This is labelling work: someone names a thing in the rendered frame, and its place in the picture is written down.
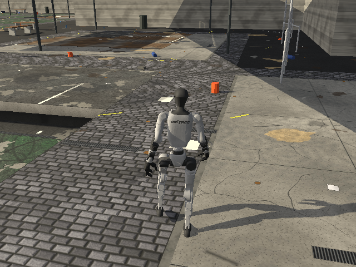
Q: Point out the robot left foot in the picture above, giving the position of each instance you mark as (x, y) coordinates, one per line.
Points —
(159, 211)

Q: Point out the left robot hand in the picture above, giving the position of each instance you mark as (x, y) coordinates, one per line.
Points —
(147, 168)

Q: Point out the left robot forearm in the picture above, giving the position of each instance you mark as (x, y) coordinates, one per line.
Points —
(152, 150)

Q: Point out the humanoid robot head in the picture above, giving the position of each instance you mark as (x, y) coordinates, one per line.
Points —
(180, 96)

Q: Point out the left robot upper arm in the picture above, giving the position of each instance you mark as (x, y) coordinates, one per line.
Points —
(160, 126)

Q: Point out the right robot upper arm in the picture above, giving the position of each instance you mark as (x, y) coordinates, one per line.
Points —
(199, 127)

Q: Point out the right robot forearm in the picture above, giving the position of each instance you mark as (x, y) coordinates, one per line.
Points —
(204, 146)

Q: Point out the right robot hand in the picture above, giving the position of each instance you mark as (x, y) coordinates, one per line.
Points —
(201, 153)

